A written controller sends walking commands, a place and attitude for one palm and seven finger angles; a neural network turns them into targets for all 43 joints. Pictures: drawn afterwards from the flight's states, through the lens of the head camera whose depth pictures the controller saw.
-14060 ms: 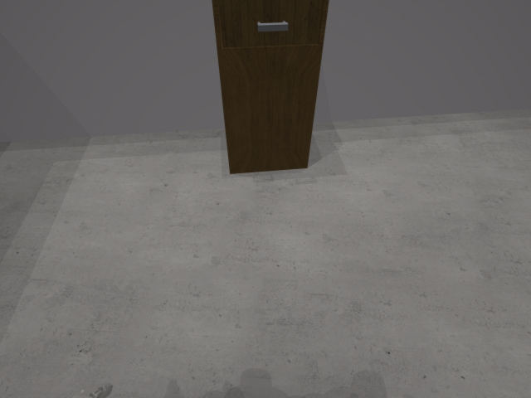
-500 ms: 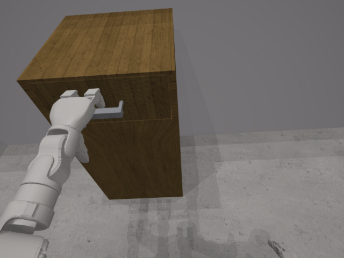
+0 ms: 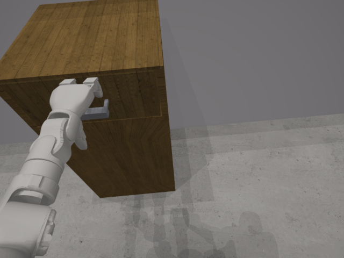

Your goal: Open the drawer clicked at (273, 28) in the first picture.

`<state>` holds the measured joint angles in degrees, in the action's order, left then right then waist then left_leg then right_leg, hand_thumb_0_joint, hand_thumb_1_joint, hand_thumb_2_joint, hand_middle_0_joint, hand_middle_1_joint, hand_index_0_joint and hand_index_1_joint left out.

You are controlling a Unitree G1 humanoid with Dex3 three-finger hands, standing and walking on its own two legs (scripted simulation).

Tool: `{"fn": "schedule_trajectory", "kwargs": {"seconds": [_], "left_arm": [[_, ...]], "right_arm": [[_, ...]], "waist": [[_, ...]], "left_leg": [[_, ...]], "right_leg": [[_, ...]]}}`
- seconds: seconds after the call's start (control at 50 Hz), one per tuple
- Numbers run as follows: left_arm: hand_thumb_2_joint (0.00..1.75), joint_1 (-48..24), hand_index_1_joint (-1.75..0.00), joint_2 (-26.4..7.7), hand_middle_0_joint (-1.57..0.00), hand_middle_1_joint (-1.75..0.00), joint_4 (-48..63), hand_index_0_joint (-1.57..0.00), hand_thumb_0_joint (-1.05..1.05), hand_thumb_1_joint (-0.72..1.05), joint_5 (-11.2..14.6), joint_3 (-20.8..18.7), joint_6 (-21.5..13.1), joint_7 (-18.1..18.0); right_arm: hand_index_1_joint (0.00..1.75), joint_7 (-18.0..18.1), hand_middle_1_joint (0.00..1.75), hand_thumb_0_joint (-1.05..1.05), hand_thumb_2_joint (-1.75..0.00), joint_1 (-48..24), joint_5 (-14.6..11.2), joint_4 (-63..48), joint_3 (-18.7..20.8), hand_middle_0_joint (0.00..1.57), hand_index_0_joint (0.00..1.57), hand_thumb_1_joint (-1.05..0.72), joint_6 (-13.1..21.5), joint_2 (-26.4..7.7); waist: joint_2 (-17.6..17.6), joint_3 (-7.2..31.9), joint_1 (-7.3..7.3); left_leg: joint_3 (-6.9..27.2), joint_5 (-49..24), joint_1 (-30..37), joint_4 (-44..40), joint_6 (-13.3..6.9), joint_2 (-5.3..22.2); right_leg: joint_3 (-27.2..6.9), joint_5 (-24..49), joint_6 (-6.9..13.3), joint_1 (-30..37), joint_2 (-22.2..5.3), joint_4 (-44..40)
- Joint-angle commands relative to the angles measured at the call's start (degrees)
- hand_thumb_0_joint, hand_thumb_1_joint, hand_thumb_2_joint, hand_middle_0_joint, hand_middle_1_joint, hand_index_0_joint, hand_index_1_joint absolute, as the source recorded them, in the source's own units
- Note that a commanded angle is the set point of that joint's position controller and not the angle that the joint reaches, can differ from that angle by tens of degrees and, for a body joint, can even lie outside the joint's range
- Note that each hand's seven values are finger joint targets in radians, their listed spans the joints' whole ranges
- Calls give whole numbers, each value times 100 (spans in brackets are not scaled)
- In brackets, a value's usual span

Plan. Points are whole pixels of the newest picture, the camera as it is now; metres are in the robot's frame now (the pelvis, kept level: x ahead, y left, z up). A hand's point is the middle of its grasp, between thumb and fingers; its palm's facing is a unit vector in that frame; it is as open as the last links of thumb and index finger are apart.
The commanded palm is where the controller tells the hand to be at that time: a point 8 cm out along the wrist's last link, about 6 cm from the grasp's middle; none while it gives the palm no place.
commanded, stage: move the hooked fingers above the handle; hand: left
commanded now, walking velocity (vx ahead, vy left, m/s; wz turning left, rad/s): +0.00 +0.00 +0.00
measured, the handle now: (88, 108) +0.49 +0.27 +0.03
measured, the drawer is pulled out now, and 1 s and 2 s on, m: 0.00 0.00 0.00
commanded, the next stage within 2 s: none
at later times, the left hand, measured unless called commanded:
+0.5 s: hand (74, 114) +0.42 +0.26 +0.09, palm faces -0.03 +0.00 -1.00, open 13.8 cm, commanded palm +0.41 +0.26 +0.15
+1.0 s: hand (79, 116) +0.43 +0.26 +0.08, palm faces -0.10 +0.00 -0.99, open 13.9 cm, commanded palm +0.42 +0.26 +0.15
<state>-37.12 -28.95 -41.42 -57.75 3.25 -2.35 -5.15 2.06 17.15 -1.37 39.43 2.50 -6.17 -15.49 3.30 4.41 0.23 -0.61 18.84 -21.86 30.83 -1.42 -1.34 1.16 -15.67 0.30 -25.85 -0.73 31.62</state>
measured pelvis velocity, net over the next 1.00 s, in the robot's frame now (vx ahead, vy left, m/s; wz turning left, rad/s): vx -0.01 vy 0.00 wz -0.01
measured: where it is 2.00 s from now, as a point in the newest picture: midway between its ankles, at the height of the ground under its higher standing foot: outside the picture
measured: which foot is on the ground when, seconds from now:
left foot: down 0.00-1.00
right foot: down 0.00-1.00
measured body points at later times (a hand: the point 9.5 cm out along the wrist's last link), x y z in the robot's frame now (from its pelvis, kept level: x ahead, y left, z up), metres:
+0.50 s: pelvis +0.00 -0.01 +0.00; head +0.04 -0.03 +0.45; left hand +0.42 +0.26 +0.15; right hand +0.08 -0.28 -0.14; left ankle -0.05 +0.10 -0.73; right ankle -0.01 -0.12 -0.73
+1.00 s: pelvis -0.01 +0.00 +0.00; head +0.04 -0.02 +0.44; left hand +0.43 +0.26 +0.13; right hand +0.04 -0.27 -0.14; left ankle -0.05 +0.10 -0.73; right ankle -0.01 -0.12 -0.73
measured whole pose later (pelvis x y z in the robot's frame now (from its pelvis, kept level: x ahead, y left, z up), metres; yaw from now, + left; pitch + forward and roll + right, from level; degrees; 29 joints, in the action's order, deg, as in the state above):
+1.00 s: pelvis -0.01 +0.00 +0.00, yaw -1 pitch +11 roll +0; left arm -40.4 -32.2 -48.6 -57.9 2.3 -5.7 -3.4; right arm 3.2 19.6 -1.5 39.0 2.3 -6.4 -15.6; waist 3.0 4.8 -1.4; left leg -1.0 18.9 -24.6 32.8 -1.5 -0.9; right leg 0.8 -15.0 0.3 -28.3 -0.3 32.5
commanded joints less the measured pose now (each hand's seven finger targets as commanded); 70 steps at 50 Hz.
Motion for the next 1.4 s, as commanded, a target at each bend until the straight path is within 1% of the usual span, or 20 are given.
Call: {"fn": "schedule_trajectory", "kwargs": {"seconds": [0.0,0.06,0.12,0.18,0.22,0.36,0.44,0.52,0.64,0.72,0.78,0.82,0.88,0.92,1.02,1.1,1.14,1.24,1.32,1.38], "left_arm": [[30,-2885,-120,-1520,-30,-120,888,-30,0,-50,-19,-554,-97,-358],[30,-3069,-120,-1992,-30,-120,562,-30,0,-50,-112,-923,-113,-533],[30,-2861,-120,-2326,-30,-120,689,-30,0,-50,-136,-1246,-137,-636],[30,-2436,-120,-2139,-30,-120,485,-30,0,-50,-85,-1127,-34,-598],[30,-2329,-120,-2274,-30,-120,370,-30,0,-50,-54,-1227,3,-522],[30,-2089,-120,-2025,-30,-120,797,-30,0,-50,2,-975,-116,-293],[30,-2446,-120,-1538,-30,-120,1021,-30,0,-50,118,-496,-219,-170],[30,-2960,-120,-1776,-30,-120,835,-30,0,-50,77,-592,-296,-258],[30,-3465,-120,-2115,-30,-120,666,-30,0,-50,-118,-830,-321,-617],[30,-3075,-120,-2298,-30,-120,-16,-30,0,-50,-116,-1019,-88,-604],[30,-2688,-120,-2129,-30,-120,-323,-30,0,-50,-105,-842,56,-399],[30,-2452,-120,-1704,-30,-120,-418,-30,0,-50,-42,-527,52,-196],[30,-2749,-120,-1561,-30,-120,66,-30,0,-50,9,-313,-185,9],[30,-2956,-120,-1462,-30,-120,664,-30,0,-50,80,-320,-478,4],[30,-3311,-120,-2170,-30,-120,1442,-30,0,-50,29,-1090,-846,-576],[30,-3053,-120,-2406,-30,-120,593,-30,0,-50,-126,-1422,-306,-1138],[30,-2926,-120,-2467,-30,-120,308,-30,0,-50,-229,-1380,61,-1222],[30,-2241,-120,-2080,-30,-120,-352,-30,0,-50,-76,-903,588,-543],[30,-2282,-120,-1811,-30,-120,104,-30,0,-50,27,-617,288,-42],[30,-2486,-120,-1837,-30,-120,644,-30,0,-50,2,-656,-226,75]], "right_arm": [[30,50,30,0,-90,172,-14,-529,281,20,20,-90,148,-744],[30,64,30,0,-90,289,0,-444,289,20,20,-90,159,-769],[30,59,30,0,-90,281,36,-530,308,20,20,-90,146,-740],[30,33,30,0,-90,244,13,-561,308,20,20,-90,141,-737],[30,45,30,0,-90,233,-5,-584,296,20,20,-90,101,-784],[30,92,30,0,-90,118,-53,-699,339,20,20,-90,109,-803],[30,100,30,0,-90,88,-77,-670,326,20,20,-90,124,-782],[30,160,30,0,-90,136,-50,-587,284,20,20,-90,145,-805],[30,156,30,0,-90,143,-21,-569,236,20,20,-90,209,-724],[30,138,30,0,-90,173,-8,-579,217,20,20,-90,194,-782],[30,132,30,0,-90,167,-36,-631,202,20,20,-90,154,-813],[30,119,30,0,-90,196,-52,-690,210,20,20,-90,135,-837],[30,152,30,0,-90,218,-57,-723,238,20,20,-90,128,-865],[30,163,30,0,-90,286,-17,-714,296,20,20,-90,150,-820],[30,128,30,0,-90,412,63,-551,364,20,20,-90,176,-771],[30,36,30,0,-90,251,25,-396,274,20,20,-90,182,-721],[30,0,30,0,-90,153,26,-397,248,20,20,-90,184,-730],[30,15,30,0,-90,105,-52,-517,215,20,20,-90,83,-857],[30,141,30,0,-90,14,-81,-758,216,20,20,-90,62,-900],[30,199,30,0,-90,47,-46,-798,249,20,20,-90,109,-851]], "waist": [[-201,1996,-182],[-157,2073,-180],[74,2719,6],[40,2468,-4],[-391,2338,-37],[-252,2198,-75],[-233,1853,-271],[-256,1668,-357],[263,2115,-250],[-88,2088,-170],[-260,1999,-131],[-489,1926,-194],[-392,1794,-290],[-350,2030,-310],[373,2584,-131],[202,1970,-51],[237,2183,52],[-532,2081,-28],[-746,1895,-149],[-452,1801,-174]], "left_leg": [[12,-2879,544,-29,-58,-14],[-19,-2648,320,8,-81,-41],[-78,-3032,346,71,-73,-66],[-153,-3117,248,56,-87,-34],[-163,-2916,14,13,-112,-41],[-194,-2749,228,-46,-156,-33],[-128,-2323,395,-67,-164,-33],[-64,-1854,312,-97,-156,-62],[-11,-1981,328,-38,-82,-95],[-65,-2031,63,-64,-64,-80],[-137,-2008,-36,-107,-69,-42],[-132,-2046,-22,-118,-92,-25],[-91,-1889,131,-111,-119,0],[-26,-2103,375,-54,-141,7],[142,-3039,790,131,-6,20],[57,-2498,125,-44,40,-20],[-55,-2480,81,-112,46,-33],[-182,-2389,29,-250,-33,34],[-173,-2159,137,-277,-147,17],[-102,-2141,341,-185,-171,3]], "right_leg": [[25,2163,223,1131,198,-1],[-15,2141,228,1205,196,39],[-65,2552,226,1689,181,147],[-39,2785,197,1677,176,134],[-51,2827,161,1842,167,87],[-68,2677,139,1698,162,-7],[-41,2113,135,1257,166,-145],[-62,1555,154,1046,146,-225],[-39,1499,217,1046,166,-43],[-20,1663,196,1282,167,-39],[-2,1769,170,1323,153,-45],[5,1806,164,1331,164,-94],[-25,1599,153,1049,165,-148],[-33,1628,171,1047,184,-144],[0,1838,236,942,246,91],[87,1670,247,969,261,94],[53,1779,240,1275,226,82],[38,2042,162,1627,169,-94],[-17,1960,125,1591,148,-222],[-38,1832,143,1289,164,-207]]}}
